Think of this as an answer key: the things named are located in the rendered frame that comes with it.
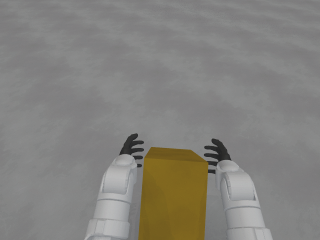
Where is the right robot forearm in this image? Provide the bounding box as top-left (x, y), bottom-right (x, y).
top-left (215, 160), bottom-right (273, 240)

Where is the right robot hand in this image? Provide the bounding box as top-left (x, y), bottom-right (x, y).
top-left (204, 138), bottom-right (231, 174)

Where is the carton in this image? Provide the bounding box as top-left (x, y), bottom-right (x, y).
top-left (138, 147), bottom-right (209, 240)

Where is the left robot forearm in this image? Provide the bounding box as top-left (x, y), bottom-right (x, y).
top-left (84, 154), bottom-right (137, 240)

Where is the left robot hand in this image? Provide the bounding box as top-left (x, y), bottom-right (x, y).
top-left (119, 133), bottom-right (144, 168)

